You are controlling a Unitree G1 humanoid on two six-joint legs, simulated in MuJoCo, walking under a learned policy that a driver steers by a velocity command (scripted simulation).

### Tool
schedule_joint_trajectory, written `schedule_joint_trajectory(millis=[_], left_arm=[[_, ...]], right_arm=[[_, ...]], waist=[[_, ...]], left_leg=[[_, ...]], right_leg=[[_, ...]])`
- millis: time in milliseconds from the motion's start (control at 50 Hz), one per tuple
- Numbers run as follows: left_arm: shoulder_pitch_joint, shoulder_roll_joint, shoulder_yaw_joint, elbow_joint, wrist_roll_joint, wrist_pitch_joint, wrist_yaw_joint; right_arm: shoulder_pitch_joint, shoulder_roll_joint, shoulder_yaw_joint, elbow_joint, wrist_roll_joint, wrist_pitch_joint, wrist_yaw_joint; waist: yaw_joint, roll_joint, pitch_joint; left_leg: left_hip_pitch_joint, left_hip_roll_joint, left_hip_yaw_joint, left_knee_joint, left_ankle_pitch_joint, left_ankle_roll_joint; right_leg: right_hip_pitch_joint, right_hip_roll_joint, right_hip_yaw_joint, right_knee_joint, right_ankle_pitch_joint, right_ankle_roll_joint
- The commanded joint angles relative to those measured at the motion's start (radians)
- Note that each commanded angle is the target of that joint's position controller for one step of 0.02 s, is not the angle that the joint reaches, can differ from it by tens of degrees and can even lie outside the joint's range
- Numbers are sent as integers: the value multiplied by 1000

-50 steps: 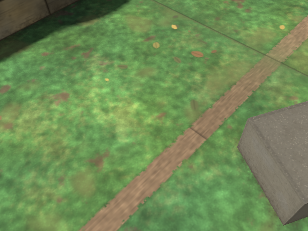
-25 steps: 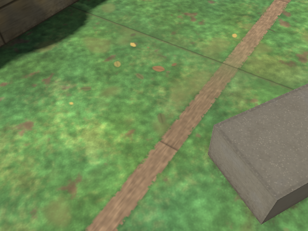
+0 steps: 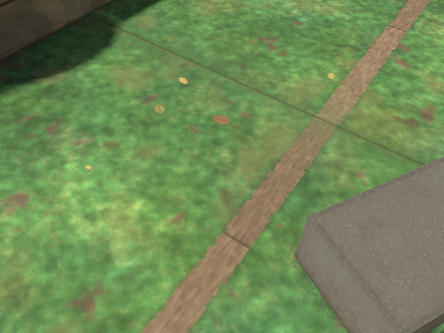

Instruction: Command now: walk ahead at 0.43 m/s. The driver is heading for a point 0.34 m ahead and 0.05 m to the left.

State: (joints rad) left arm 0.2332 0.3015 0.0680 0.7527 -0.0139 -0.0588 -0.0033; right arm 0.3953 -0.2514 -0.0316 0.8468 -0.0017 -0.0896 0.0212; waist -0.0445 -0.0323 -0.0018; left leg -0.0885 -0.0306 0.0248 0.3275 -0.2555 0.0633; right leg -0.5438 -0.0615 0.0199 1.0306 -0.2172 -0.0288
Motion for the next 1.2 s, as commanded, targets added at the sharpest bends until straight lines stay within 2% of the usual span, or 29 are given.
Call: schedule_joint_trajectory(millis=[20,80,160,220,240,260,280,300,320,340,360,380,400,420,460,520,560,620,660,680,700,720,740,760,800,840,920,1040,1200], left_arm=[[-111,32,5,-93,7,-16,-9],[-212,2,-11,-127,0,-22,-19],[-318,9,-19,-159,-9,-32,-39],[-347,29,-17,-176,-10,-43,-55],[-316,47,-10,-169,-4,-46,-56],[-249,74,2,-149,6,-46,-51],[-101,109,21,-103,13,-48,-42],[51,151,32,-62,27,-49,-31],[144,239,42,-44,52,-42,-22],[173,187,32,-33,40,-35,-30],[92,141,21,-44,20,-26,-29],[-1,99,8,-46,8,-24,-26],[-60,59,-7,-44,7,-26,-28],[-98,46,-11,-40,17,-31,-29],[-144,39,-15,-20,42,-40,-34],[-181,65,-11,15,47,-42,-27],[-158,84,-7,40,42,-30,-17],[-140,93,-8,68,34,-8,-11],[-148,66,-22,79,22,1,-9],[-120,33,-35,95,23,4,-9],[-77,10,-44,106,36,4,-8],[21,5,-41,121,33,7,-5],[-18,32,-39,131,38,15,3],[-50,52,-34,130,33,23,8],[-54,54,-33,146,31,38,19],[-55,54,-33,161,28,39,19],[-69,53,-30,197,18,40,20],[-72,60,-26,251,12,52,28],[-76,69,-26,307,14,59,36]], right_arm=[[14,-152,-30,-45,3,-3,-11],[29,-165,-30,-32,4,9,-22],[77,-178,-33,-6,13,16,-27],[80,-188,-41,9,20,26,-29],[65,-196,-44,7,16,30,-32],[52,-213,-50,3,11,37,-36],[29,-211,-48,-4,8,46,-38],[21,-196,-39,-26,-1,46,-42],[122,-89,-8,-50,-33,34,-35],[231,-86,-2,-2,3,19,-26],[117,-196,-34,-15,35,14,-25],[15,-190,-34,-53,41,18,-30],[-29,-170,-33,-56,26,28,-38],[-27,-160,-37,-59,12,44,-45],[31,-105,-29,-45,5,75,-52],[-4,-77,-17,-63,-8,92,-62],[-52,-91,-18,-69,-8,101,-61],[-124,-118,-27,-84,-5,110,-60],[-136,-114,-29,-84,-18,107,-60],[-142,-123,-31,-90,-26,104,-62],[-149,-164,-36,-104,-26,100,-67],[-208,-221,-49,-97,-16,100,-69],[-225,-146,-37,-99,-14,96,-59],[-228,-110,-25,-94,-20,91,-54],[-229,-112,-24,-83,-17,77,-48],[-204,-114,-25,-64,-9,68,-50],[-199,-114,-25,-39,-6,68,-53],[-220,-111,-25,-8,-3,75,-52],[-232,-106,-25,43,-4,84,-54]], waist=[[-10,110,59],[-33,111,81],[-56,108,132],[-31,113,131],[-3,123,104],[35,150,37],[116,151,-63],[178,127,-186],[126,-144,-361],[126,-222,-539],[137,-100,-388],[106,-60,-223],[72,13,-129],[36,9,-94],[-16,-24,-85],[-27,-69,-89],[-2,-61,-102],[22,-45,-62],[7,-27,-35],[4,-10,-20],[28,50,-21],[120,208,-21],[83,194,-18],[70,165,1],[65,139,2],[57,107,-23],[50,68,-51],[54,38,-47],[53,37,-21]], left_leg=[[122,230,-206,-181,305,120],[73,206,-133,-203,333,110],[79,236,-117,-217,303,122],[170,279,-115,-162,430,112],[193,274,-103,-102,601,96],[216,259,-94,-2,814,78],[192,220,-64,174,957,48],[28,176,-55,394,833,7],[-314,26,-38,786,76,-55],[-469,-82,-196,1026,-436,-78],[-511,-9,-218,1060,-374,-77],[-547,45,-150,1004,-305,-81],[-519,86,-119,941,-253,-92],[-446,115,-116,878,-207,-98],[-286,125,-102,775,-148,-116],[-203,128,-83,545,-58,-127],[-177,129,-80,451,38,-125],[-149,119,-78,340,70,-108],[-76,100,-59,204,111,-84],[-40,116,-81,122,166,-71],[-14,186,-155,80,306,-49],[-87,202,-183,84,171,-6],[-168,159,-163,55,9,-16],[-189,136,-145,49,-24,-37],[-170,118,-125,72,88,-55],[-122,111,-110,107,210,-53],[-74,102,-97,138,345,-39],[-62,91,-87,137,390,-27],[-63,76,-71,115,331,-30]], right_leg=[[-235,-34,-2,-99,104,30],[-170,-15,-27,-301,225,48],[-116,13,-43,-451,295,39],[-100,26,-36,-512,236,-6],[-41,49,-45,-531,211,-24],[62,86,-67,-531,187,-45],[256,115,-90,-564,251,-76],[547,27,-16,-532,436,-123],[942,-256,307,-431,787,-255],[1054,-391,629,-548,720,-389],[877,-330,485,-607,631,-331],[717,-280,343,-636,609,-285],[558,-229,259,-672,639,-257],[432,-199,202,-708,639,-239],[256,-160,117,-762,659,-237],[186,-130,32,-779,659,-229],[201,-131,36,-792,504,-215],[192,-135,80,-808,127,-192],[170,-103,90,-771,-64,-145],[165,-67,81,-735,-111,-100],[158,-14,50,-664,-146,-48],[193,60,-19,-657,-151,-10],[289,58,-40,-636,-91,14],[300,55,-35,-627,-62,16],[309,42,-24,-616,-6,8],[319,31,-14,-615,59,6],[346,25,-16,-596,157,15],[376,19,-17,-594,199,24],[376,17,-19,-611,168,27]])
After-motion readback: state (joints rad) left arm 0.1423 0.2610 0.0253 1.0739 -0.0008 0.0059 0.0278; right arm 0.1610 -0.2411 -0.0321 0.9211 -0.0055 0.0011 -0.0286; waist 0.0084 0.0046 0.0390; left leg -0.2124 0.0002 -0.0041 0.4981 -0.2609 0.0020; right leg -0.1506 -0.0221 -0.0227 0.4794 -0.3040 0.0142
